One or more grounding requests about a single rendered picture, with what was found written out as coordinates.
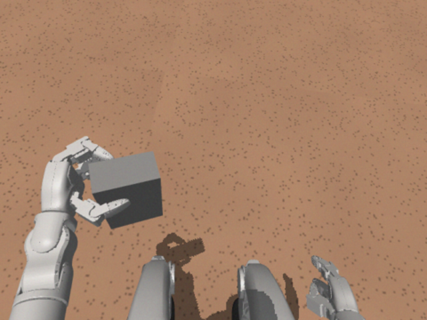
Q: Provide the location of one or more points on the left robot hand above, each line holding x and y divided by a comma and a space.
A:
62, 186

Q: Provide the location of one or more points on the left robot arm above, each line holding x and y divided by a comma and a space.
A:
45, 286

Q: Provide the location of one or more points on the carton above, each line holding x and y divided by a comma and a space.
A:
134, 177

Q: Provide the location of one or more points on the right robot hand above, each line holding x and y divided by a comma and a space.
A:
335, 296

